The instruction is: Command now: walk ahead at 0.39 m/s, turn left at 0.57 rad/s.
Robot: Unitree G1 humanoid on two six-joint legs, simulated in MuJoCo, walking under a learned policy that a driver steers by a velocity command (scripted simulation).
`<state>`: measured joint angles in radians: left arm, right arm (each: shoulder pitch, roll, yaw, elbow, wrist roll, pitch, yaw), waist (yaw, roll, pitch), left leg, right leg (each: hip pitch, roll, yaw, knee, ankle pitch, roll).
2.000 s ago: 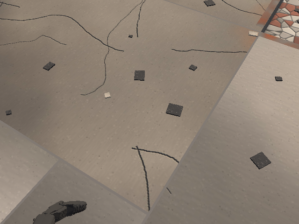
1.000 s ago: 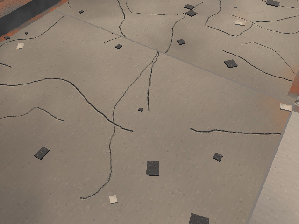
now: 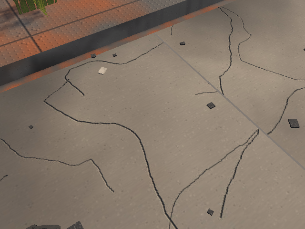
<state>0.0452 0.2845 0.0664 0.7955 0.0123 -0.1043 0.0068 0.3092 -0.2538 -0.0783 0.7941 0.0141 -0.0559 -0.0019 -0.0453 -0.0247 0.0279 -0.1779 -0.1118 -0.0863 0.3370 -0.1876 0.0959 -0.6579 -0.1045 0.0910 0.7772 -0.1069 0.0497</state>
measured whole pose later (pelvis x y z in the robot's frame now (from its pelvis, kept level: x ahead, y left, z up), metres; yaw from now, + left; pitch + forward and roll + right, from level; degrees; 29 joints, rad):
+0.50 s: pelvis +0.16 -0.04 -0.01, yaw +1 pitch +1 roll +0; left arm 0.17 0.27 0.06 0.79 -0.01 0.01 0.00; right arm 0.16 -0.27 -0.06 0.73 0.00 0.01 -0.05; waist 0.04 -0.01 0.05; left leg -0.36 -0.02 -0.08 0.64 -0.34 -0.03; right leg -0.38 0.07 0.11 0.46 -0.10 -0.03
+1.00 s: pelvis +0.18 -0.06 -0.02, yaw -16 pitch +2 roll +0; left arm 0.15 0.30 0.08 0.64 0.01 0.03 -0.02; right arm 0.17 -0.32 -0.09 0.72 -0.01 0.01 -0.03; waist -0.01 0.04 0.04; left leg -0.42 0.09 0.03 0.95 -0.54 -0.06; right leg -0.34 0.03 -0.01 0.58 -0.28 -0.05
